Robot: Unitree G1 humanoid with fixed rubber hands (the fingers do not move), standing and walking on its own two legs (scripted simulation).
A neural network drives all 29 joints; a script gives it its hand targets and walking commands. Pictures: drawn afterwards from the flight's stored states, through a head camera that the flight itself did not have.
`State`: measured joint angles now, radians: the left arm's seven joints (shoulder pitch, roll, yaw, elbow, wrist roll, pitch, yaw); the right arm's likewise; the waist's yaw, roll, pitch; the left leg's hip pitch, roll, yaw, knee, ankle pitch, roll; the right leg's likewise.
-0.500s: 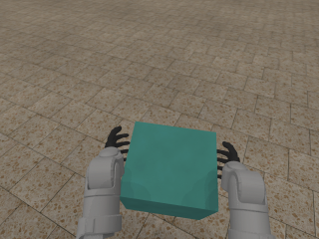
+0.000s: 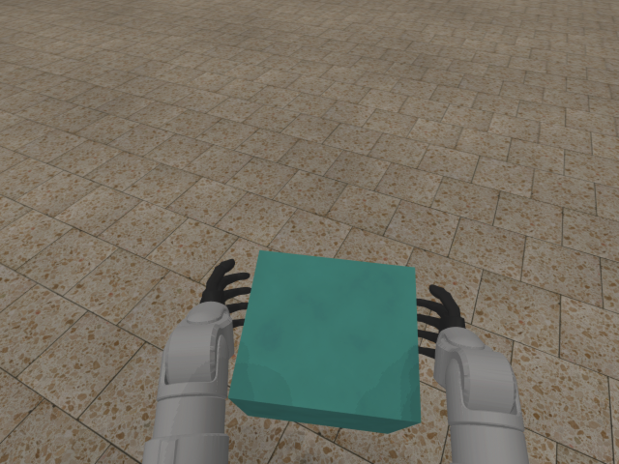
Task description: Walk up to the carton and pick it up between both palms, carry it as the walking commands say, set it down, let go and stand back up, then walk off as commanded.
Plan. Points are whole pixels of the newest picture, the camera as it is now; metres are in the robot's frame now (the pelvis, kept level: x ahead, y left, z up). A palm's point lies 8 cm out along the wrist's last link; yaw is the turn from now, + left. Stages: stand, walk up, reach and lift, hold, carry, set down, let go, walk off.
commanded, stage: carry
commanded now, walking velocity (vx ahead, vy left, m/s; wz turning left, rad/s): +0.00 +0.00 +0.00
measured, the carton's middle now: (326, 346) +0.31 +0.01 -0.03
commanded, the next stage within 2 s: hold in 0.84 s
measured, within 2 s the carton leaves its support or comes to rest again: neither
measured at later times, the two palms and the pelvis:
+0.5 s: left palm (213, 320) +0.29 +0.15 +0.06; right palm (451, 344) +0.28 -0.15 +0.05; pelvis +0.00 +0.00 +0.00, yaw +0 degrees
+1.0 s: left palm (218, 326) +0.29 +0.15 +0.05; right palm (450, 353) +0.28 -0.15 +0.03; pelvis +0.00 +0.00 +0.00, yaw -1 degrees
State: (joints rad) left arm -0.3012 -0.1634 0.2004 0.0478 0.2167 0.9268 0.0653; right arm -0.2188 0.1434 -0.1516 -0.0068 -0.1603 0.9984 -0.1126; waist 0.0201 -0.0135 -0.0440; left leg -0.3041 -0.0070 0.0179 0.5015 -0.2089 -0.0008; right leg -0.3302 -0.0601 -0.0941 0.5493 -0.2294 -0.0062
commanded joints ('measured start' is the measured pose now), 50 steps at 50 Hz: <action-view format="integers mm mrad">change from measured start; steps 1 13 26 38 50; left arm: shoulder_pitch -265 -358 -293 -291 -497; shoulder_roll -878 -877 -853 -830 -919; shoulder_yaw -626 -663 -593 -588 -613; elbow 6 -103 39 28 60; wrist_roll -335 -379 -310 -295 -291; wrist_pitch -11 -1 -38 -47 -213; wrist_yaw -229 -229 -227 -223 -290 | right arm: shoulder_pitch -493 -550 -500 -468 -621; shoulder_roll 807 829 809 782 894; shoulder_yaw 575 622 571 548 505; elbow -174 -249 -125 -105 46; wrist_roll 278 315 263 238 181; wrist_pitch -92 -84 -121 -126 -284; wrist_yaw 257 257 264 260 271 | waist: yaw -2 -2 0 1 -115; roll -9 -3 13 21 25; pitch -394 -305 -320 -329 -315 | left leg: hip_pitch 107 55 77 58 98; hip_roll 117 104 119 124 -50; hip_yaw -64 -73 -95 -105 -122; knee -43 -84 -101 -102 -125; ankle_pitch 147 52 45 13 118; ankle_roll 25 14 24 23 18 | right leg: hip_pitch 161 125 131 150 423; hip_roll -93 -96 -86 -78 132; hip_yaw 72 87 84 76 132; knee -76 -118 -102 -96 -140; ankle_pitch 157 71 56 46 250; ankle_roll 0 -7 -18 -9 1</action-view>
